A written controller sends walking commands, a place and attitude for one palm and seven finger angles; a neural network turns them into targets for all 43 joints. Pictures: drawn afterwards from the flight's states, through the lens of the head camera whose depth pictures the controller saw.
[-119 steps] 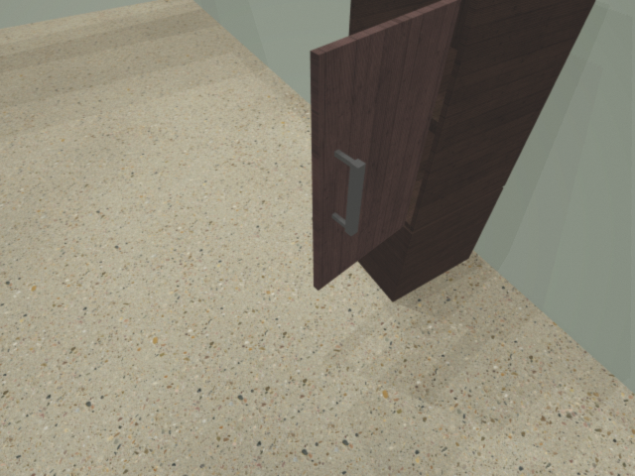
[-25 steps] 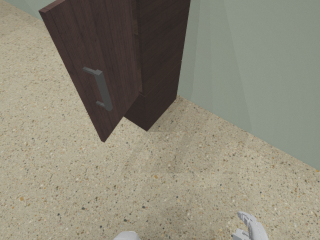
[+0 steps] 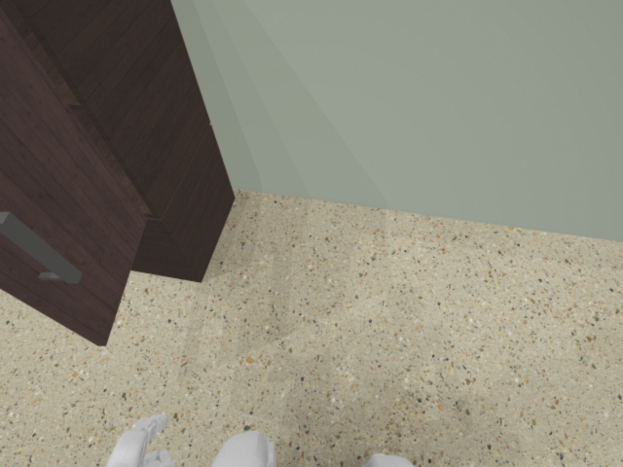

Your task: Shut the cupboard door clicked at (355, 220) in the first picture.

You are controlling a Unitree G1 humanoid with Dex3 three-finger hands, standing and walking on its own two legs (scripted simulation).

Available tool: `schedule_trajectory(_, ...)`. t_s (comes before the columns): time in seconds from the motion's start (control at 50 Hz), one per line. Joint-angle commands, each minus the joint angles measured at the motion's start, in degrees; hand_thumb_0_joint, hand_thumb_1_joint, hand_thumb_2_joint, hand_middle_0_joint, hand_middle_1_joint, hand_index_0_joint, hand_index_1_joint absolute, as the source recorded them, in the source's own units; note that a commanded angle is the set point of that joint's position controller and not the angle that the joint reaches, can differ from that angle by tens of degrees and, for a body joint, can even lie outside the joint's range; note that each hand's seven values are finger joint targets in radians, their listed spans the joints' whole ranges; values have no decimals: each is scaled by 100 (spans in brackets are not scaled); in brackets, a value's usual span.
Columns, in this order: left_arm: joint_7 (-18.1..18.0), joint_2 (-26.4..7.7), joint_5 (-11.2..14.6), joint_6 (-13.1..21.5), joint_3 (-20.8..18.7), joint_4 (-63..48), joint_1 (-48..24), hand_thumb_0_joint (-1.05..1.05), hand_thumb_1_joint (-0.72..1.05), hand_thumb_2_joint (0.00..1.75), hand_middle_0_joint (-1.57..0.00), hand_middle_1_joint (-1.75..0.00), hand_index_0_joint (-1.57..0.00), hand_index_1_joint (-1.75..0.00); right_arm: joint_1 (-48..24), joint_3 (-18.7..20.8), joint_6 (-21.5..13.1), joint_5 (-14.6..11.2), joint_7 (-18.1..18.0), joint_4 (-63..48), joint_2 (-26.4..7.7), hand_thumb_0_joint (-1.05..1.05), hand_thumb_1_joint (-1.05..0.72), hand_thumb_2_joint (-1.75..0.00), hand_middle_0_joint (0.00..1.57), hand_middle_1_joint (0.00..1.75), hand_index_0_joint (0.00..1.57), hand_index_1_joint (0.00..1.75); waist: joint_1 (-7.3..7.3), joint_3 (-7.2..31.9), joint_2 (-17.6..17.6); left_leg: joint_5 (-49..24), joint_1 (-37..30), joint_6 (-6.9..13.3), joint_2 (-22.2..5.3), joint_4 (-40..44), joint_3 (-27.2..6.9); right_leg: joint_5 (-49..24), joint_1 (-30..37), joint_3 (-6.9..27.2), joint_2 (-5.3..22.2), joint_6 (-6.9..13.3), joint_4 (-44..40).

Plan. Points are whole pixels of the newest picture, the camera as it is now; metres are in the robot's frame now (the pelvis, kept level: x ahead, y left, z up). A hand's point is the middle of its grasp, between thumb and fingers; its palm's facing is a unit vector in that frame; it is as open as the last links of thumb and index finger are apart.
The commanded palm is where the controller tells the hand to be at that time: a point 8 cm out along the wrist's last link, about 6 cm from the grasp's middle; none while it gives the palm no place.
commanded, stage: walk around to get in front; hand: left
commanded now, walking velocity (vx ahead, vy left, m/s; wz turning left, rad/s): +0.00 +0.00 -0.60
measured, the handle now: (28, 252) +0.40 +0.44 -0.01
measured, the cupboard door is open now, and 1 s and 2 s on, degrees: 100 100 100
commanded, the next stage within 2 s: none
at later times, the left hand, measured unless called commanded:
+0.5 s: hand (209, 424) +0.18 +0.17 -0.15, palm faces -0.29 -0.94 -0.21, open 7.4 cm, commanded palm none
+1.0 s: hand (255, 387) +0.24 +0.11 -0.17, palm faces -0.52 -0.84 -0.19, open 7.4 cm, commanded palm none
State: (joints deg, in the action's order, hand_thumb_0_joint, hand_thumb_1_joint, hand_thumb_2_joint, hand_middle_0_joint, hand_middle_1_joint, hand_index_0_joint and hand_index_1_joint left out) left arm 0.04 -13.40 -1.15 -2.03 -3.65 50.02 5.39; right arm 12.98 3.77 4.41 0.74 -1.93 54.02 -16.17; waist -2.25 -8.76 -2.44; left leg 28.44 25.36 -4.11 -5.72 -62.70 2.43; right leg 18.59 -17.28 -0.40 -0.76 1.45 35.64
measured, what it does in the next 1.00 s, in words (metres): steps on the spot, turning right: left foot, then right foot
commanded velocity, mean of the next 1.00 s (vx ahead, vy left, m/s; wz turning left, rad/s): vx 0.00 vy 0.00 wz -0.60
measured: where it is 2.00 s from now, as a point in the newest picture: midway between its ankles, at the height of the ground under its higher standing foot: outside the picture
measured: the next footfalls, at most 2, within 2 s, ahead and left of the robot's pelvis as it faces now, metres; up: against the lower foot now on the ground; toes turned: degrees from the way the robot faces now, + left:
left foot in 0.22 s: +0.08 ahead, +0.13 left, +0.00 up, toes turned -4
right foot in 0.56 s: +0.02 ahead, -0.13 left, +0.00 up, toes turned -25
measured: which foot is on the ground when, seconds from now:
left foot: up 0.00-0.20, down 0.22-0.56, up 0.58-0.90, down 0.92-1.00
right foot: down 0.00-0.22, up 0.24-0.54, down 0.56-0.92, up 0.94-1.00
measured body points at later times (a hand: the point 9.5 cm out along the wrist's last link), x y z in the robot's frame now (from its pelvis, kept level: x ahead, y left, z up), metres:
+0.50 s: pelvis +0.03 +0.00 +0.01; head +0.09 -0.01 +0.46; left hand +0.20 +0.22 -0.13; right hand +0.00 -0.24 -0.14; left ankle +0.04 +0.13 -0.73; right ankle -0.02 -0.12 -0.69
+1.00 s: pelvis +0.06 -0.02 +0.00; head +0.12 -0.02 +0.45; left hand +0.27 +0.15 -0.16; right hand +0.01 -0.28 -0.12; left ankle +0.13 +0.07 -0.73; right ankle -0.04 -0.10 -0.68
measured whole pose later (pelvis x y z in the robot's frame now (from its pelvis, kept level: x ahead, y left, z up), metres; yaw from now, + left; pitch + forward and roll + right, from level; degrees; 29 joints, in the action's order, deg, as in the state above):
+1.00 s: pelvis +0.06 -0.02 +0.00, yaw -35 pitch +2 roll -1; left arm 1.2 -13.9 -1.3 -3.9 -5.1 52.7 9.8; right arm 9.1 1.2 0.3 1.6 -1.8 49.0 -10.9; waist 0.8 -5.0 2.7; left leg 18.2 17.8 0.7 -3.5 -34.6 4.9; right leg 29.9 -24.4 2.4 -3.0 -1.1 56.1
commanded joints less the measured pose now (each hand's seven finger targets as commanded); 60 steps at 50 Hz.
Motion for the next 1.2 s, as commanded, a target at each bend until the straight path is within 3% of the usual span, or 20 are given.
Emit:
schedule_trajectory(0.0, -119, -1120, -38, 81, -260, -325, 256, 0, 90, 90, -20, -30, -20, -30, -21, 8, -214, -13, 40, -557, -171, 0, -90, -90, 20, 30, 20, 30, 216, 1087, 887, -374, 133, -60, 98, 427, -54, -2811, 687, 1428, 1317, 916, -1271)
schedule_trajectory(0.1, -61, -1131, -56, 55, -308, -356, 230, 0, 90, 90, -20, -30, -20, -30, -1, 25, -285, -33, 36, -628, -112, 0, -90, -90, 20, 30, 20, 30, 212, 912, 1115, -484, -399, 31, 358, 1775, -4, -2101, 301, 1885, 1145, 893, -1304)
schedule_trajectory(0.16, -44, -921, 29, 17, -293, -461, -28, 0, 90, 90, -20, -30, -20, -30, 666, 20, -410, -33, -34, -460, -242, 0, -90, -90, 20, 30, 20, 30, -148, 1076, 820, -1432, -1706, 140, 262, 3556, -102, -1694, -419, 1781, 776, 461, -747)
schedule_trajectory(0.2, 47, -406, 67, 0, -171, -646, 199, 0, 90, 90, -20, -30, -20, -30, 888, 156, -481, 81, -65, -550, -1103, 0, -90, -90, 20, 30, 20, 30, -106, 1185, -1779, -2124, -2222, 1192, -2207, 4796, -2643, 1711, -1623, 244, -369, -232, 1632)
schedule_trajectory(0.22, 88, -580, -26, -11, -209, -629, 50, 0, 90, 90, -20, -30, -20, -30, 798, 117, -493, 127, -100, -555, -1064, 0, -90, -90, 20, 30, 20, 30, -153, 1076, -1167, -2116, -1727, 1461, -2377, 4864, -2752, 1713, -1604, 479, -111, -283, 2706)
schedule_trajectory(0.26, 179, -513, -49, 12, -283, -476, 109, 0, 90, 90, -20, -30, -20, -30, 283, 28, -530, 142, -102, -696, -725, 0, -90, -90, 20, 30, 20, 30, 182, 850, -782, -2926, -1454, 1248, -1708, 4597, -1559, 1028, -1580, 331, 125, -378, 3452)
schedule_trajectory(0.32, 235, -304, -7, -40, -225, -405, 144, 0, 90, 90, -20, -30, -20, -30, 200, 6, -524, 132, -103, -665, -536, 0, -90, -90, 20, 30, 20, 30, 193, 949, -800, -4047, -1872, 1051, -1262, 4240, -307, 733, -1483, -41, 255, -477, 2918)
schedule_trajectory(0.44, 244, -178, -2, 37, -141, -453, -154, 0, 90, 90, -20, -30, -20, -30, 641, 154, -458, 128, -30, -422, -732, 0, -90, -90, 20, 30, 20, 30, -104, 1130, -1078, -4632, -2279, 995, -1403, 3717, 233, 793, -720, -590, 121, -347, 809)
schedule_trajectory(0.5, 200, -435, -12, 102, -189, -252, 509, 0, 90, 90, -20, -30, -20, -30, 384, 215, -412, 64, 25, -484, -799, 0, -90, -90, 20, 30, 20, 30, 258, 1277, -718, -3895, -1689, 554, -1267, 2822, 577, -725, 631, -656, 44, -166, -874)
schedule_trajectory(0.52, 137, -876, -47, 142, -285, -98, 967, 0, 90, 90, -20, -30, -20, -30, 308, 197, -395, 4, 56, -587, -591, 0, -90, -90, 20, 30, 20, 30, 471, 1529, 310, -2700, -675, 244, -918, 1866, 903, -2171, 1825, 265, 837, 127, -1174)
schedule_trajectory(0.54, 47, -1472, -52, 177, -429, 50, 1371, 0, 90, 90, -20, -30, -20, -30, -156, 59, -381, -27, 70, -907, -122, 0, -90, -90, 20, 30, 20, 30, 747, 1427, 2079, 803, 843, -35, -10, 516, 986, -4352, 2354, 2114, 2265, 821, -1296)
schedule_trajectory(0.56, -22, -1509, 39, 158, -392, 90, 1544, 0, 90, 90, -20, -30, -20, -30, -365, 34, -294, -29, -5, -962, -247, 0, -90, -90, 20, 30, 20, 30, 851, 1326, 1723, 982, 936, -5, -11, -116, 58, -4534, 1901, 2150, 2373, 1189, -1292)
schedule_trajectory(0.6, -133, -1135, 17, 111, -374, -24, 932, 0, 90, 90, -20, -30, -20, -30, -423, 65, -267, -19, -44, -816, -290, 0, -90, -90, 20, 30, 20, 30, 566, 1250, 1839, 280, 1200, -19, -131, -484, -278, -4037, 1889, 1826, 1786, 1109, -1141)
schedule_trajectory(0.66, -128, -952, -5, 139, -293, -183, 579, 0, 90, 90, -20, -30, -20, -30, -398, 42, -230, -15, 19, -668, -130, 0, -90, -90, 20, 30, 20, 30, 324, 1115, 1024, -250, 574, -87, 27, 64, -158, -3841, 1147, 1371, 1415, 938, -1165)
schedule_trajectory(0.84, -51, -1023, -2, 68, -337, -263, 249, 0, 90, 90, -20, -30, -20, -30, 83, 36, -360, -51, -20, -630, -117, 0, -90, -90, 20, 30, 20, 30, 29, 1116, 979, -1146, -1010, 59, 448, 2888, -20, -2734, 319, 1783, 991, 659, -903)
schedule_trajectory(0.86, -44, -894, 33, 52, -310, -297, 167, 0, 90, 90, -20, -30, -20, -30, 346, 46, -417, -37, -44, -549, -254, 0, -90, -90, 20, 30, 20, 30, -103, 1220, 710, -1619, -1764, 135, 234, 3718, -142, -2310, -180, 1668, 784, 409, -574)
schedule_trajectory(0.9, 46, -445, 65, 43, -192, -492, 422, 0, 90, 90, -20, -30, -20, -30, 626, 184, -465, 70, -67, -644, -1122, 0, -90, -90, 20, 30, 20, 30, -81, 1413, -1647, -3044, -2499, 1256, -2285, 4579, -2502, 1787, -1526, 237, -262, -252, 1762)
schedule_trajectory(0.92, 77, -606, -22, 15, -235, -474, 239, 0, 90, 90, -20, -30, -20, -30, 591, 142, -468, 126, -97, -621, -1080, 0, -90, -90, 20, 30, 20, 30, -140, 1245, -1166, -3093, -1996, 1489, -2373, 4612, -2475, 1826, -1539, 442, -76, -303, 2813)
schedule_trajectory(1.0, 222, -428, -19, -23, -258, -306, 336, 0, 90, 90, -20, -30, -20, -30, -124, 17, -495, 124, -94, -845, -606, 0, -90, -90, 20, 30, 20, 30, 263, 965, -706, -3973, -1810, 1096, -1385, 4239, -470, 832, -1526, 71, 280, -468, 3238)
schedule_trajectory(1.18, 247, -275, -9, 16, -143, -443, -154, 0, 90, 90, -20, -30, -20, -30, 488, 174, -431, 130, 7, -501, -842, 0, -90, -90, 20, 30, 20, 30, -59, 1102, -1114, -4411, -2094, 929, -1469, 3691, 340, 683, -517, -650, 112, -295, 652)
